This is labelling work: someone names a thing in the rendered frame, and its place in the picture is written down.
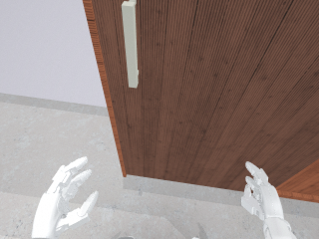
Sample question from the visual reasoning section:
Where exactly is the robot right forearm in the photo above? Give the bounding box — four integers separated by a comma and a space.
262, 217, 297, 239

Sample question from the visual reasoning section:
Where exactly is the robot left hand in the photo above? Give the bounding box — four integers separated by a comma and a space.
31, 156, 99, 239

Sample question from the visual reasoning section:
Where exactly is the wardrobe door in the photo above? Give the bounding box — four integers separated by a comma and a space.
92, 0, 319, 193
275, 159, 319, 196

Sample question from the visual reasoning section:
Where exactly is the robot right hand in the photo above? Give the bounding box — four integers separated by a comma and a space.
241, 161, 284, 221

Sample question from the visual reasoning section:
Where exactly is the handle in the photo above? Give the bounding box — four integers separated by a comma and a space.
121, 0, 139, 89

